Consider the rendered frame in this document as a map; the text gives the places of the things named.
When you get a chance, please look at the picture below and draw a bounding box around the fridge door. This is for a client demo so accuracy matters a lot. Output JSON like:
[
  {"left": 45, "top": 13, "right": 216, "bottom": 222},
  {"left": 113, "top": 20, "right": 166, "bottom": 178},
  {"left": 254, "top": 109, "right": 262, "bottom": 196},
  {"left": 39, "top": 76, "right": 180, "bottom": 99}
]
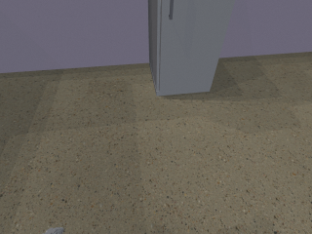
[{"left": 159, "top": 0, "right": 235, "bottom": 92}]

